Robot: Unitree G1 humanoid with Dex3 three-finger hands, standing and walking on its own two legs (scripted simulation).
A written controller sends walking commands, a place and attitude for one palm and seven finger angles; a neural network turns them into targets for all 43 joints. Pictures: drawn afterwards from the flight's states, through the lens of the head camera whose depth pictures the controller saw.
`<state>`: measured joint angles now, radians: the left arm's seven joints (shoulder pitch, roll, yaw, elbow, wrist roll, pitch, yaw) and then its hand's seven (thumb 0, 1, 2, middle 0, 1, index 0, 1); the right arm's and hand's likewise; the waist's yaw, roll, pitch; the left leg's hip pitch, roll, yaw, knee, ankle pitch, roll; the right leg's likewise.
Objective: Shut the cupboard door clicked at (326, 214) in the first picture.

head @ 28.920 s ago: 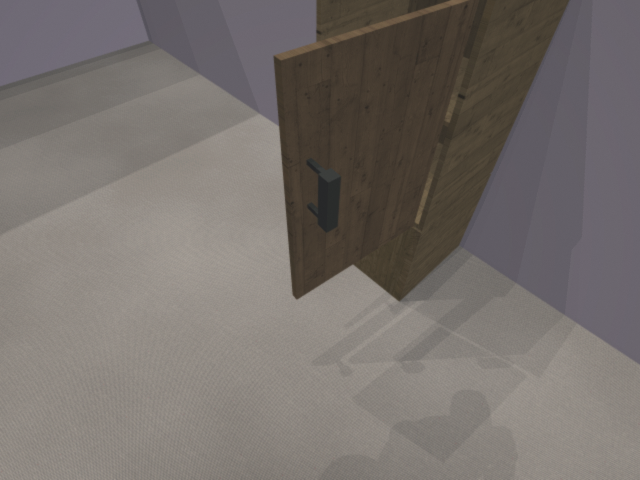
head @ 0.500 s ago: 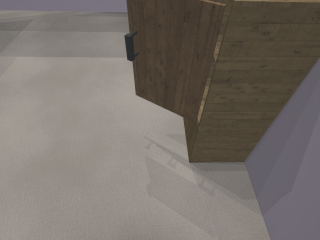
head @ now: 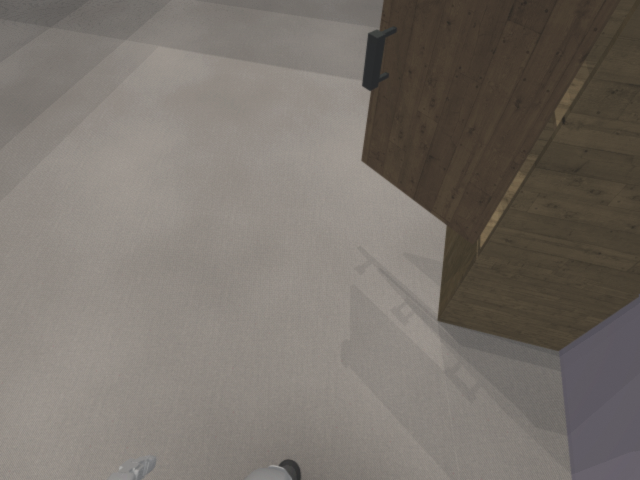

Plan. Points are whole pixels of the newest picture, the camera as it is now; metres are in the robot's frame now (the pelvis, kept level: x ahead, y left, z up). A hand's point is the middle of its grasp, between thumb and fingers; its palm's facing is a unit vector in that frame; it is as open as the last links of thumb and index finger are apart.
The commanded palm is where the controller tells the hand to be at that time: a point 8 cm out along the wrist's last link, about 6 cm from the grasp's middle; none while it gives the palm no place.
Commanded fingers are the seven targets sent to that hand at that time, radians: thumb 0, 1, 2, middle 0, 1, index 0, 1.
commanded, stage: walk to a spot facing it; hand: left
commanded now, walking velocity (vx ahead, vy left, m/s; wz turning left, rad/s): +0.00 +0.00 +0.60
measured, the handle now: (380, 58) +0.94 -0.10 +0.01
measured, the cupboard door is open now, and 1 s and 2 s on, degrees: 56 56 56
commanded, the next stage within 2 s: turn to face it in 1.86 s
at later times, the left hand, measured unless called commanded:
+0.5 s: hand out of the picture -0.01 +0.22 -0.17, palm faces +0.35 -0.89 -0.28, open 7.4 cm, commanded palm none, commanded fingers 0.00 0.90 0.90 -0.20 -0.30 -0.20 -0.30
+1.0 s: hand out of the picture -0.09 +0.15 -0.18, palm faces +0.70 -0.68 -0.21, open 7.4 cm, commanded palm none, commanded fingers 0.00 0.90 0.90 -0.20 -0.30 -0.20 -0.30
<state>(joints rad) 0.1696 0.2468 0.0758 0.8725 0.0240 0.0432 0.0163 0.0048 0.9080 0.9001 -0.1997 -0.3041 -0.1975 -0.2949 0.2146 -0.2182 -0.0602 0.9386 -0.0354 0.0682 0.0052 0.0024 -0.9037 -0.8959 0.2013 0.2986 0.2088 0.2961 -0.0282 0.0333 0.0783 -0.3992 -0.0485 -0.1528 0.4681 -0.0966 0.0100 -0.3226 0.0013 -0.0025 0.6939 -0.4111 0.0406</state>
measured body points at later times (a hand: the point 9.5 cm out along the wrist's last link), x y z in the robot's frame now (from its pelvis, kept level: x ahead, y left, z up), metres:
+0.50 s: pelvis +0.00 -0.02 -0.01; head +0.05 +0.01 +0.44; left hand -0.02 +0.26 -0.15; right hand +0.18 -0.22 -0.14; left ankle -0.02 +0.12 -0.74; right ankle +0.02 -0.15 -0.69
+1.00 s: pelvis +0.06 +0.02 -0.01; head +0.08 +0.06 +0.43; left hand -0.13 +0.19 -0.16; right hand +0.32 -0.09 -0.14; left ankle +0.02 +0.14 -0.74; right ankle +0.06 -0.14 -0.73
